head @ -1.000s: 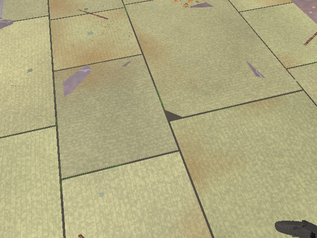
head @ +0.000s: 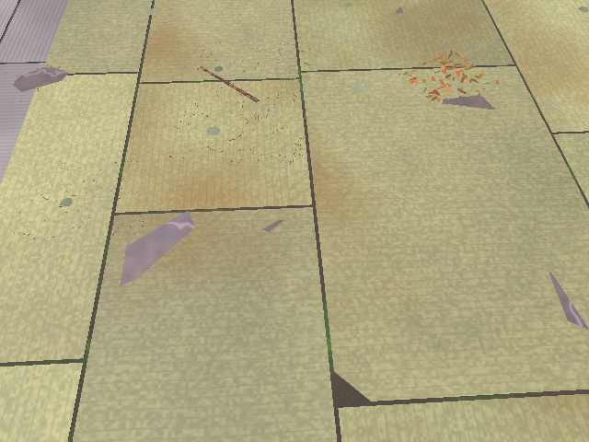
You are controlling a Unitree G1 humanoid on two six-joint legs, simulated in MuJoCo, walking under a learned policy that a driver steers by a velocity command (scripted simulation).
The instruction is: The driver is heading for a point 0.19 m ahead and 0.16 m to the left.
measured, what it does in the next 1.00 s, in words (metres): walks ahead: left foot, then right foot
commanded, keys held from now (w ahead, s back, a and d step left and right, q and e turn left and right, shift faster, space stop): no key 1.00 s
